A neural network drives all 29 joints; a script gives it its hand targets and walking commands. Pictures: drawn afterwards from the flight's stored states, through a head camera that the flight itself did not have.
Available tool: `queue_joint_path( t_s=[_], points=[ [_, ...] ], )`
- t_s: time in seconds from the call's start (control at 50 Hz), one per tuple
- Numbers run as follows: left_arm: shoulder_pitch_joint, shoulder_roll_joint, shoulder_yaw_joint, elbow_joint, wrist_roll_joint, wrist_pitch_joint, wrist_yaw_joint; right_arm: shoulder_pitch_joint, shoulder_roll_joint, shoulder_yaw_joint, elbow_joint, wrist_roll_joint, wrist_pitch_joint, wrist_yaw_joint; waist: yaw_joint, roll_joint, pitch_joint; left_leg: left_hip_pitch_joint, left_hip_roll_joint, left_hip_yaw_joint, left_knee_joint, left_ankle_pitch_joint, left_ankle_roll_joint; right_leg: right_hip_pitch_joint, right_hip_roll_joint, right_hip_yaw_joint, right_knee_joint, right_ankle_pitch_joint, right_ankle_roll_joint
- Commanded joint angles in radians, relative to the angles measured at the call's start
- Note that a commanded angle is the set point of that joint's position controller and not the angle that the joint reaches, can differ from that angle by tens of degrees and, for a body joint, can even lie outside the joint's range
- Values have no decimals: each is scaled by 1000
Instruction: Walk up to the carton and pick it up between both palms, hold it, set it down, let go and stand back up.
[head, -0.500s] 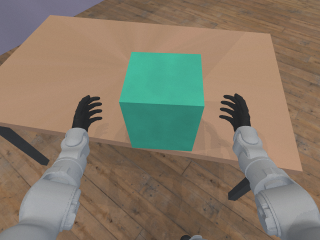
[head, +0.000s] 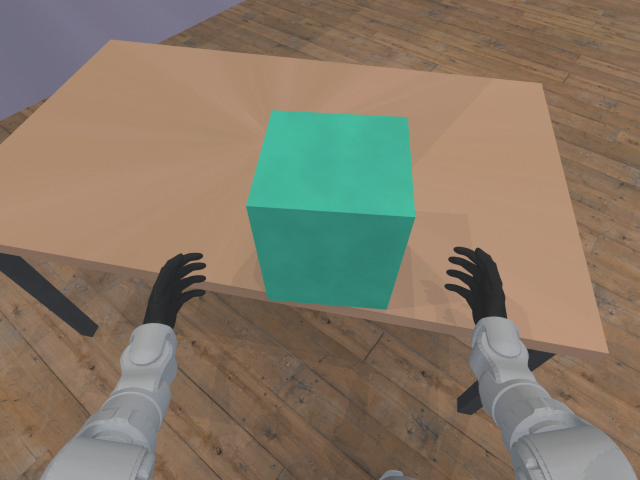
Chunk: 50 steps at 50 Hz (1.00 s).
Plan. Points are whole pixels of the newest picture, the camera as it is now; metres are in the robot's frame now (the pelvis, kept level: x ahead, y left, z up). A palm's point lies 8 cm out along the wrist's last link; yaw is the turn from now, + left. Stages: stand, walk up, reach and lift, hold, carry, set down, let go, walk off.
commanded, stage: set down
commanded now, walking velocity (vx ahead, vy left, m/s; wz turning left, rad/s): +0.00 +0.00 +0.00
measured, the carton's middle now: (332, 215) +0.51 -0.02 -0.02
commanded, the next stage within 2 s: let go in 1.20 s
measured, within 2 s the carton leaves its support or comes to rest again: neither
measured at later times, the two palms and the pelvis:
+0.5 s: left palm (161, 345) +0.30 +0.22 -0.02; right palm (495, 353) +0.27 -0.22 -0.02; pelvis +0.02 +0.00 +0.01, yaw -1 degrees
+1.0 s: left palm (161, 397) +0.24 +0.21 -0.04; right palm (504, 401) +0.22 -0.22 -0.03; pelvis +0.04 +0.00 +0.03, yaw -2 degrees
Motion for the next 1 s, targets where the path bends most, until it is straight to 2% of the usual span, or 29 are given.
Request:
queue_joint_path(
  t_s=[0.0, 0.08, 0.16, 0.18, 0.2, 0.22, 0.24, 0.28, 0.32, 0.34, 0.38, 0.4, 0.42, 0.46, 0.58, 0.66, 0.7, 0.72, 0.74, 0.76, 0.78, 0.8, 0.82, 0.84, 0.86, 0.88, 0.92, 0.96, 0.98],
  points=[
    [-121, 129, 122, -157, 84, -69, -49, -121, -96, -5, -14, -8, -150, -25, -22, 7, -443, 162, -60, -13, 18, 409, -59, 331, 50, 81, -23, 304, 25],
    [-65, 148, 128, -237, 69, -45, -58, -117, -119, -24, -138, -46, -158, -31, -21, -52, -386, 165, -58, -8, -34, 265, -38, 402, 54, 92, -55, 214, 34],
    [-63, 160, 58, -347, -4, 4, -23, -109, -123, -78, -324, -108, -86, -15, -9, -32, -322, 216, -30, -29, -145, 32, -26, 405, 47, 90, -104, 31, 24],
    [-100, 179, 56, -415, -36, -3, -17, -82, -79, -30, -424, -80, -83, -12, -28, -12, -348, 173, -58, -10, -131, 101, 7, 442, 43, 103, -75, 46, 22],
    [-106, 176, 44, -429, -45, -6, -8, -65, -70, -34, -429, -80, -71, -9, -35, 11, -339, 159, -63, -11, -116, 128, 7, 448, 39, 108, -64, 61, 17],
    [-129, 178, 45, -445, -52, -2, 0, -77, -66, -35, -448, -76, -58, 0, -13, 39, -344, 136, -59, -12, -123, 106, 8, 448, 35, 117, -55, 26, 13],
    [-125, 182, 40, -430, -58, 1, 7, -63, -68, -24, -458, -77, -43, 9, -18, 52, -318, 118, -59, -8, -128, 91, 14, 464, 29, 129, -58, 11, 9],
    [-44, 163, 38, -377, -25, 27, 11, 13, -51, -1, -396, -79, -2, 21, -3, 70, -266, 142, -58, -13, -149, 89, 9, 477, 25, 136, -69, 10, 0],
    [10, 159, 58, -346, 30, 73, -2, 100, -59, 6, -275, -72, 35, 21, -5, 99, -210, 218, -49, -20, -165, 138, 0, 469, 24, 123, -88, 51, -10],
    [66, 142, 65, -282, 60, 114, -13, 152, -70, 13, -193, -76, 55, 19, -3, 101, -130, 273, -44, -22, -172, 162, -9, 447, 30, 117, -110, 35, -21],
    [199, 114, 98, -282, 126, 178, -41, 260, -53, 61, -152, -66, 61, 1, 9, 85, -66, 410, -47, -14, -170, 291, -22, 474, 36, 109, -161, 114, -24],
    [192, 128, 114, -371, 115, 177, -48, 262, -51, 30, -240, -54, 39, -13, 10, 67, -103, 449, -50, -7, -155, 370, -25, 480, 39, 107, -167, 186, -12],
    [214, 127, 130, -356, 133, 196, -53, 242, -51, 49, -247, -61, 33, -21, 21, 53, -73, 461, -49, -13, -164, 398, -24, 491, 39, 112, -182, 217, -11],
    [206, 129, 127, -455, 124, 208, -51, 243, -59, 23, -341, -85, 8, -30, 29, 48, -69, 506, -52, -5, -181, 433, -31, 506, 42, 109, -201, 251, -10],
    [265, 101, 121, -618, 131, 263, -19, 299, -69, -50, -506, -192, 34, 1, 41, 4, 39, 506, -27, 13, -293, 303, -20, 606, 54, 94, -261, 138, -3],
    [262, 94, 96, -572, 110, 285, -3, 295, -49, -66, -560, -244, 88, 17, 25, -50, 87, 432, -19, 20, -350, 124, 4, 626, 29, 113, -288, 29, -3],
    [245, 103, 86, -590, 101, 280, 10, 311, -44, -78, -588, -245, 105, 20, 21, -45, 76, 407, -17, 25, -356, 109, 5, 656, 19, 119, -285, 36, 0],
    [291, 81, 74, -545, 114, 294, 12, 362, -42, -56, -527, -254, 127, 25, 25, -55, 119, 408, -18, 25, -360, 107, 10, 661, 19, 120, -287, 40, -2],
    [263, 90, 87, -602, 101, 273, 20, 357, -39, -66, -593, -249, 118, 28, 28, -63, 64, 410, -17, 25, -361, 109, 7, 690, 17, 125, -280, 52, 6],
    [255, 87, 72, -548, 116, 283, 28, 352, -48, -66, -521, -267, 136, 30, 26, -31, 89, 391, -15, 28, -365, 101, 8, 677, 13, 131, -279, 44, -6],
    [388, 49, 86, -512, 163, 324, 22, 462, -28, -43, -447, -266, 160, 31, 28, -21, 109, 457, -17, 27, -370, 176, 4, 717, 16, 135, -291, 118, -12],
    [393, 50, 106, -613, 169, 310, 25, 488, -31, -48, -517, -244, 141, 33, 46, -26, 80, 484, -15, 29, -371, 237, -3, 755, 18, 130, -294, 171, -3],
    [469, 52, 98, -475, 223, 349, 11, 560, -43, -21, -380, -275, 161, 29, 20, -28, 170, 511, -21, 47, -359, 277, -9, 727, 23, 125, -315, 197, -3],
    [433, 54, 133, -590, 214, 337, 7, 519, -35, -37, -460, -250, 142, 22, 44, -18, 98, 534, -24, 45, -353, 341, -12, 750, 21, 127, -312, 251, 3],
    [444, 55, 128, -571, 228, 354, 6, 513, -46, -28, -429, -244, 149, 18, 37, 20, 96, 554, -23, 32, -352, 376, -18, 751, 27, 126, -314, 270, -3],
    [446, 38, 136, -634, 219, 347, 11, 504, -46, -33, -490, -230, 138, 19, 48, 28, 70, 568, -25, 42, -345, 413, -24, 749, 28, 126, -310, 285, 1],
    [461, 52, 133, -632, 241, 360, 20, 524, -58, -47, -470, -248, 138, 25, 41, 35, 89, 578, -26, 53, -343, 392, -28, 724, 33, 119, -322, 248, -4],
    [495, 64, 150, -663, 266, 378, 31, 561, -54, -55, -509, -262, 137, 30, 64, 42, 124, 559, -25, 61, -354, 396, -30, 744, 31, 125, -330, 259, -4],
    [491, 56, 154, -642, 283, 407, 26, 541, -53, -55, -471, -274, 151, 34, 59, 43, 151, 563, -27, 62, -366, 375, -24, 718, 34, 114, -341, 237, -8]
  ],
)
